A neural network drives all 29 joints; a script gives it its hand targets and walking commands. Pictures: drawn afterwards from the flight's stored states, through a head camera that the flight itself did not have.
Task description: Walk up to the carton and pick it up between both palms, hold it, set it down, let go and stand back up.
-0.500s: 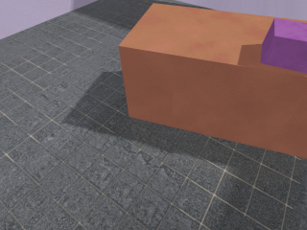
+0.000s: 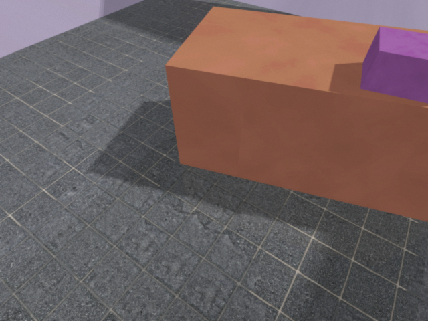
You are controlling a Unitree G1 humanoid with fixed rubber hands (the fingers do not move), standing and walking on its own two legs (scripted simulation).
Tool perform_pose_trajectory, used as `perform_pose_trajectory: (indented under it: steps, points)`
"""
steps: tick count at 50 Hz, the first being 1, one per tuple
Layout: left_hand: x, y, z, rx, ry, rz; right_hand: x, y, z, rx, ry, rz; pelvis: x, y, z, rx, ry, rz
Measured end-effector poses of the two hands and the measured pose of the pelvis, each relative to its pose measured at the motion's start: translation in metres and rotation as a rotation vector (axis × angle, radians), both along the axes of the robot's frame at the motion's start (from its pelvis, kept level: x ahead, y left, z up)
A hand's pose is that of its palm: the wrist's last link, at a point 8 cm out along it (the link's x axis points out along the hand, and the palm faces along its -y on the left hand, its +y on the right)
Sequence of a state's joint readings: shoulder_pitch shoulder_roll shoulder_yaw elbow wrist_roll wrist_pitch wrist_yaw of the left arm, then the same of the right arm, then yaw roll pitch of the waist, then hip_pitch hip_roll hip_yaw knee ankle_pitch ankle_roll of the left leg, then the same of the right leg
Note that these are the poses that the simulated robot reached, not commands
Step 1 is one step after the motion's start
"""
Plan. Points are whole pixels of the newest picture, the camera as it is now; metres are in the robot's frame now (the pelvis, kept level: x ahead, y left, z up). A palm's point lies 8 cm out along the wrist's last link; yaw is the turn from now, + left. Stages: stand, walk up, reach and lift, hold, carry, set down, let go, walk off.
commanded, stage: stand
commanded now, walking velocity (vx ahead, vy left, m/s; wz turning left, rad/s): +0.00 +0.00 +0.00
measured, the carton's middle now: (407, 64) +1.00 -0.71 -0.03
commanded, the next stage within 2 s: none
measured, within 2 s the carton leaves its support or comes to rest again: neither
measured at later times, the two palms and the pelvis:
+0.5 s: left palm out of the picture -0.03 +0.20 -0.15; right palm out of the picture -0.04 -0.20 -0.15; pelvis -0.01 +0.00 +0.00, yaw +0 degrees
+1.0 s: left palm out of the picture -0.03 +0.20 -0.15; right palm out of the picture -0.04 -0.20 -0.15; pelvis +0.00 -0.01 +0.00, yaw +0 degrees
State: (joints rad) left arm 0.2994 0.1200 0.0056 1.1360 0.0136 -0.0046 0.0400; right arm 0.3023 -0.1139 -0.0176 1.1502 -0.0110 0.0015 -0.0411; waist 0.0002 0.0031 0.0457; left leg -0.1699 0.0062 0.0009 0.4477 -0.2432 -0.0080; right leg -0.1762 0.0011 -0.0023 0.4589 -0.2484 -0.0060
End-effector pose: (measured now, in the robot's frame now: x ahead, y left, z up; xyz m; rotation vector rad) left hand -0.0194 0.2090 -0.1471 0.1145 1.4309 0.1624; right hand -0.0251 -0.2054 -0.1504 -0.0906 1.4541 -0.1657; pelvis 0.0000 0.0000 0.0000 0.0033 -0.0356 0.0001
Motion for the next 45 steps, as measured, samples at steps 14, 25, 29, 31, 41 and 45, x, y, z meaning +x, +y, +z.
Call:
perform_pose_trajectory:
  steps: [14,25,29,31,41,45]
  points:
    - [-0.014,-0.007,0.0,-0.009,0.024,0.007,-0.014,0.002,-0.001,0.01,0.023,-0.001,-0.005,-0.003,0.0,0.0,0.005,0.0]
    - [-0.015,-0.01,-0.001,-0.013,0.017,0.008,-0.018,0.001,-0.001,0.012,0.025,-0.004,-0.007,-0.004,0.0,0.0,0.011,-0.001]
    - [-0.014,-0.011,-0.001,-0.015,0.015,0.009,-0.02,0.001,0.0,0.013,0.028,-0.003,-0.007,-0.005,0.0,-0.001,0.012,0.0]
    - [-0.014,-0.011,-0.001,-0.015,0.015,0.01,-0.021,0.001,0.0,0.014,0.031,-0.003,-0.007,-0.005,0.0,-0.001,0.013,0.0]
    - [-0.016,-0.012,0.0,-0.016,0.021,0.011,-0.021,0.001,0.0,0.015,0.033,-0.004,-0.006,-0.006,0.0,-0.001,0.018,-0.003]
    - [-0.014,-0.012,0.0,-0.017,0.023,0.011,-0.02,0.001,0.001,0.013,0.033,-0.005,-0.005,-0.005,0.0,-0.001,0.019,-0.002]
